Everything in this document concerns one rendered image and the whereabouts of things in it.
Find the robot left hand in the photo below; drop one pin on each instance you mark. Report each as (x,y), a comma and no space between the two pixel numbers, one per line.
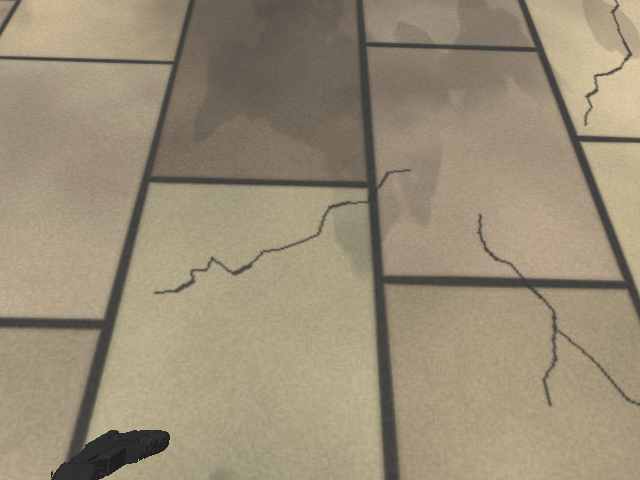
(109,452)

